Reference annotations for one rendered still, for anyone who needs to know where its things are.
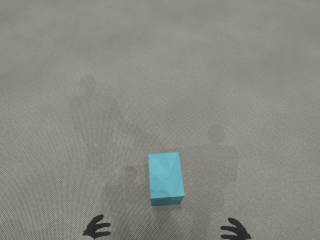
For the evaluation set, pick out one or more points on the robot right hand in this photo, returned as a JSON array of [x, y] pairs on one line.
[[240, 231]]

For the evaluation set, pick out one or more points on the carton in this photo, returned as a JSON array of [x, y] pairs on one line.
[[165, 177]]

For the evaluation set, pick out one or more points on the robot left hand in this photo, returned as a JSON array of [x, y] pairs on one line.
[[92, 227]]

